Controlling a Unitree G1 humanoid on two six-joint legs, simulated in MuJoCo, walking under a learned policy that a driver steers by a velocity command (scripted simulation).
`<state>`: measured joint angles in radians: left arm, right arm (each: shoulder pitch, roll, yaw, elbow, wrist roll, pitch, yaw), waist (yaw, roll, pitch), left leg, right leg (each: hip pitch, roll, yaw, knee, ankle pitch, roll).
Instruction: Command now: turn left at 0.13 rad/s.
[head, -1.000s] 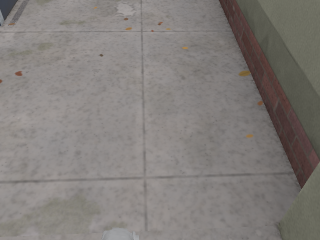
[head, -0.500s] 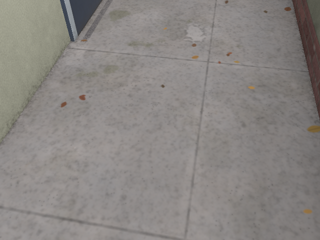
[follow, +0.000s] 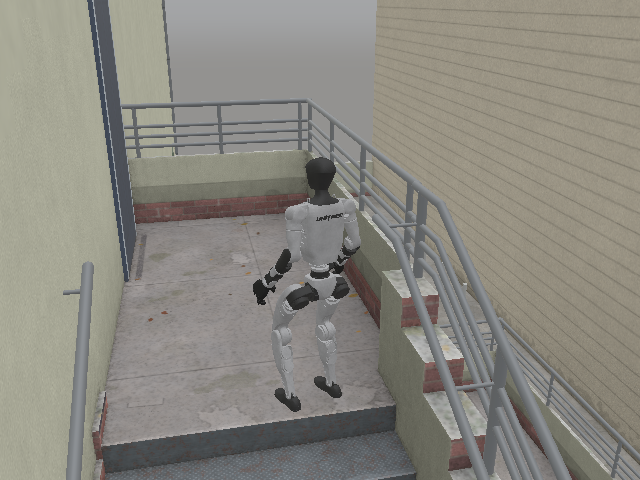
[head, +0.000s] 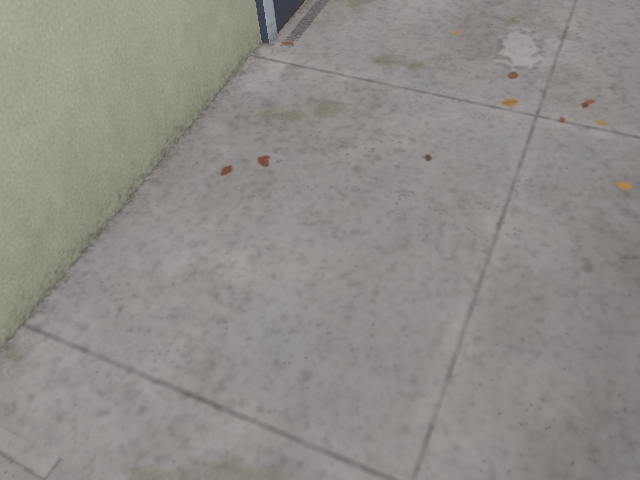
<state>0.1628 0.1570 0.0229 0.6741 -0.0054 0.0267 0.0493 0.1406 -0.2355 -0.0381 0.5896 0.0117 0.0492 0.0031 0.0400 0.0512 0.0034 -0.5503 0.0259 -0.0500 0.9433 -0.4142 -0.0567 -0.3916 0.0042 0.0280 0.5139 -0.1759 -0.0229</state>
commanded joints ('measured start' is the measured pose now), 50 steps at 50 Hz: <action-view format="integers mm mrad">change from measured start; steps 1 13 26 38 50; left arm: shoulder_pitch -62 40 292 287 137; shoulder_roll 149 161 127 206 187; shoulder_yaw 35 53 -6 1 29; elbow -88 -58 -22 79 27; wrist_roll -1 55 66 79 -83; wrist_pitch -12 -110 -146 -146 -138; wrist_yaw -9 -62 -58 -110 -43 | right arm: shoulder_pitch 3 95 -95 -207 66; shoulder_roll -38 -203 -71 -90 -100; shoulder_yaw -9 -79 -1 4 -24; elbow -69 -13 12 -58 109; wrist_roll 1 -22 -88 -67 12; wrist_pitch -13 -172 -193 -132 -189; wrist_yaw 1 23 16 69 20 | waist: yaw -2 -41 55 40 -12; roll -241 180 -118 -124 -39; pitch -120 37 11 100 -92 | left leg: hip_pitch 95 269 -469 -137 464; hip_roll -1 294 9 32 245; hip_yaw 41 -377 -31 61 -182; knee -201 -733 386 -274 -719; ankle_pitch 8 -406 73 291 531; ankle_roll -2 278 128 139 273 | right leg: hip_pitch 159 -95 491 463 -300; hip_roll -182 26 -280 -285 -93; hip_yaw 216 -45 391 103 143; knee -175 196 -329 -331 824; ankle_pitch -19 -233 -277 233 -61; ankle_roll -206 10 -243 -216 -51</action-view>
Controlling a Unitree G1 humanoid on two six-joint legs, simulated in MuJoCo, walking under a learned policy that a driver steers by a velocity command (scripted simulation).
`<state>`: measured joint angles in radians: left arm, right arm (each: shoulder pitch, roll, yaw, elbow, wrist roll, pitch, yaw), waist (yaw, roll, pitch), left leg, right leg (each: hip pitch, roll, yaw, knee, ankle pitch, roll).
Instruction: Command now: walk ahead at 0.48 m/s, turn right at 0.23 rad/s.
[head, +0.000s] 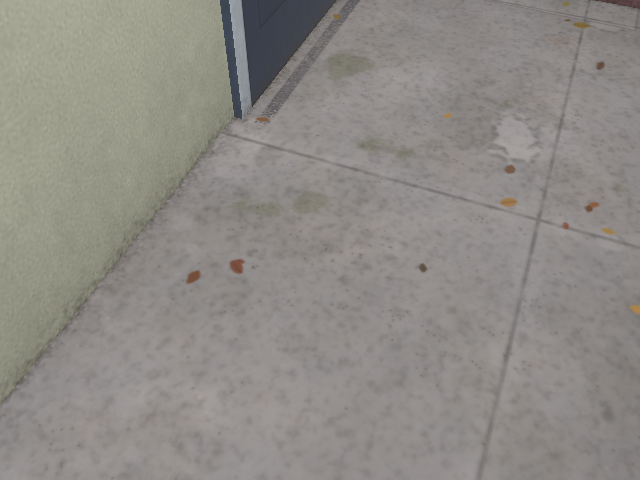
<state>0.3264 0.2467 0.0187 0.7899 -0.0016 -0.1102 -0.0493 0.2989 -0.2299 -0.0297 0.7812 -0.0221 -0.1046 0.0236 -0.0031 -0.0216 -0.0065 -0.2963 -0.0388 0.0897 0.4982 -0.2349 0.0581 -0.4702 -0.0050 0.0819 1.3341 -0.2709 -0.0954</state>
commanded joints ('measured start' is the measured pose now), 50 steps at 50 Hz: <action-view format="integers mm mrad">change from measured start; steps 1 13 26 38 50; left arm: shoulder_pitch -7 -361 -138 -38 -40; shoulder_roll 75 45 133 160 45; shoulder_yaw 35 26 77 98 46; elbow -83 -211 -203 -154 -164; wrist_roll -76 -25 -10 -25 4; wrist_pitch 12 33 34 99 135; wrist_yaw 68 -18 36 84 88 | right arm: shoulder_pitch -104 63 -81 -281 -230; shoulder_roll -88 -194 -164 -149 -105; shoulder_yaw -33 -63 -49 -54 -35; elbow -68 17 -157 -202 -154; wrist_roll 40 29 12 21 -4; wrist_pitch -39 21 -10 -8 60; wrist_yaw -2 -35 -40 -21 -30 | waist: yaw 56 -58 -27 29 35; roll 31 48 25 -102 171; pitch -61 87 -64 -93 -122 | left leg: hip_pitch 162 388 -345 -131 -13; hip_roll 295 283 141 -2 199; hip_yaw -266 47 -184 -164 -262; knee -283 -274 699 3 -169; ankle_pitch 375 579 -60 239 425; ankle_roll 147 71 -95 -102 144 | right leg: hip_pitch -202 -249 308 269 70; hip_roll -98 -48 -140 -59 -5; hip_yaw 89 -114 300 301 -38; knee -82 -719 -1096 -824 -417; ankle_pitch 14 332 357 345 -190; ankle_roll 41 10 -232 -76 160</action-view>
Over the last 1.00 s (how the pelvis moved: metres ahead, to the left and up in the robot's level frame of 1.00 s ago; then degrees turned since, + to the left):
0.35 0.06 0.00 0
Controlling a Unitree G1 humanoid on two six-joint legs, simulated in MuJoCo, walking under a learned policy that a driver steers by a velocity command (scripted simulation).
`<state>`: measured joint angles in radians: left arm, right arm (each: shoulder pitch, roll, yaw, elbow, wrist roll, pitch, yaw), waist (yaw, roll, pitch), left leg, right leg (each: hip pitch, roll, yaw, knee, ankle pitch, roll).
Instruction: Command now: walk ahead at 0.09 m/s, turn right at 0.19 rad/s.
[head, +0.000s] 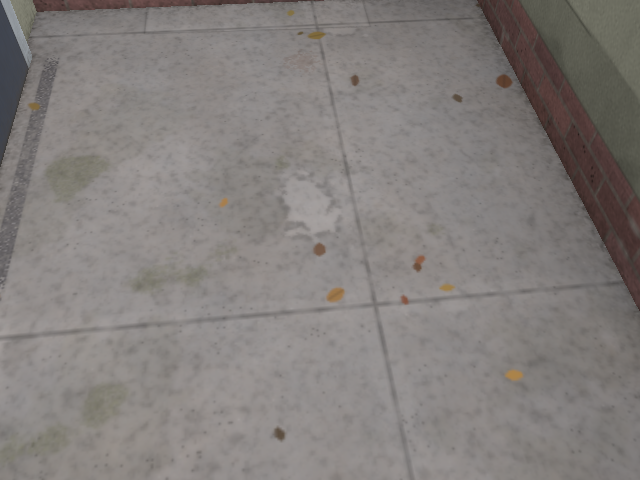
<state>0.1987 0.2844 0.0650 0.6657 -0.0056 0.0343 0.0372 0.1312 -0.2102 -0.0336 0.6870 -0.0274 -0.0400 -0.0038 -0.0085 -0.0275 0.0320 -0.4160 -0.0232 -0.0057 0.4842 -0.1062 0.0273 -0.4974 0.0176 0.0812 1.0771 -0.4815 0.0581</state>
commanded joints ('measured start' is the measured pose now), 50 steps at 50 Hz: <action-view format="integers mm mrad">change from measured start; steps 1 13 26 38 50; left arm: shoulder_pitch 76 -27 26 55 87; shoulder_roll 4 18 -6 -15 -17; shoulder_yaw -4 -5 -2 3 4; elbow -37 -35 -1 69 175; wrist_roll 9 30 16 14 10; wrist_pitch -15 -40 -49 -52 -54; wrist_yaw -1 -17 -10 -1 8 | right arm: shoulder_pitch -47 32 44 37 47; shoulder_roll -132 -92 -82 -82 -78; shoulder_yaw -35 -21 -27 -32 -34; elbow -49 11 69 146 255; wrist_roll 6 4 18 23 27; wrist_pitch -3 12 18 32 39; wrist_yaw -3 -8 -19 -34 -44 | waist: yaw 29 -15 -4 -4 -5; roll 183 -76 26 20 26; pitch -185 -18 -69 -44 -15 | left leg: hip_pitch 133 145 195 209 219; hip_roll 196 43 61 63 59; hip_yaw -170 -22 -35 -38 -32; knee -145 2 40 31 -8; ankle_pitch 318 -122 26 16 -14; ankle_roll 189 -18 -12 -14 -17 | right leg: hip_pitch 126 115 198 203 216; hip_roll -31 -88 -53 -40 -33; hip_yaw -39 57 19 3 -12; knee -230 -661 -579 -601 -642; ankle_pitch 48 84 332 332 301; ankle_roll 5 -99 -95 -87 -82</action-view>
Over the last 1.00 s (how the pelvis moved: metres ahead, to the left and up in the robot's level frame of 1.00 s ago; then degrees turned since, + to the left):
0.53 -0.06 0.00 -29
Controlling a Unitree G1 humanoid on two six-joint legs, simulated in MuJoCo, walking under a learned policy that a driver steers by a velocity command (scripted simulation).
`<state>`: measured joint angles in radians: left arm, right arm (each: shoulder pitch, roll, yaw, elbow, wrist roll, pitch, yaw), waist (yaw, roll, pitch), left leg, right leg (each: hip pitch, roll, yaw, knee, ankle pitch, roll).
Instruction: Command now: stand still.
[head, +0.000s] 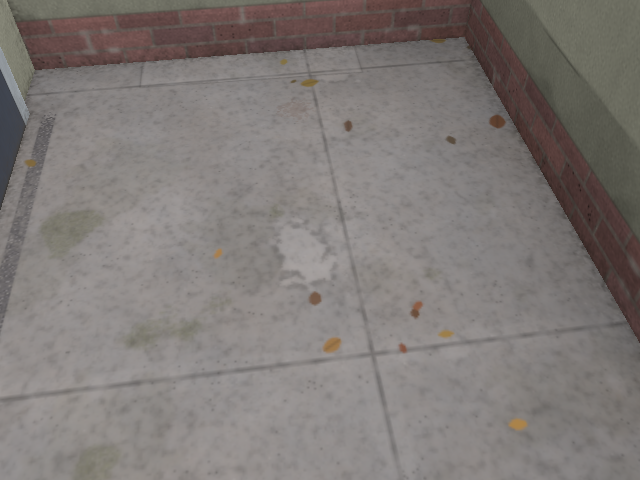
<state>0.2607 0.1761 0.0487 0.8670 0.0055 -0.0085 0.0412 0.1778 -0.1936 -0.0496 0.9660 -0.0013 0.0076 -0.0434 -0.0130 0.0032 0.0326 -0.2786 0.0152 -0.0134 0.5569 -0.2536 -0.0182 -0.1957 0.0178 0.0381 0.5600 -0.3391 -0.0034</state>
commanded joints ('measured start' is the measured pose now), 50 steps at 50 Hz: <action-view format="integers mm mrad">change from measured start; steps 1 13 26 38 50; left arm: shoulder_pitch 28 58 85 107 127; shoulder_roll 90 82 71 65 61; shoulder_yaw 20 10 -6 -17 -26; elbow -17 83 157 195 214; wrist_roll -1 -3 -5 -6 -7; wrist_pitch -11 -10 -8 -7 -6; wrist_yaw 5 6 3 2 2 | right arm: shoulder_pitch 2 32 63 88 109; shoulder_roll -94 -88 -77 -70 -66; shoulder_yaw -18 -13 0 10 17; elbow -15 65 108 123 126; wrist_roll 1 2 3 4 5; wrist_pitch -8 -4 -3 -4 -5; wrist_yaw -5 -10 -9 -7 -6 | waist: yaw -1 0 3 6 8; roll -4 -5 -4 -2 -2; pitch -13 9 23 27 31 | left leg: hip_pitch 82 86 85 81 77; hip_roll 20 14 8 5 2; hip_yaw -24 -17 -13 -12 -12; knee -84 -112 -122 -123 -122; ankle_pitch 131 112 110 116 120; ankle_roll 29 28 28 30 33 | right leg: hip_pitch -84 -77 -77 -77 -79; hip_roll -33 -28 -24 -21 -20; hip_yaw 30 17 8 0 -6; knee -128 -161 -174 -175 -172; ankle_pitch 157 135 132 135 134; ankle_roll -20 -19 -19 -16 -14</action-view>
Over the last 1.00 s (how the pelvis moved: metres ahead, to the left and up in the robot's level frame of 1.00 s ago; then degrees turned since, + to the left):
0.06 -0.02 0.00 -1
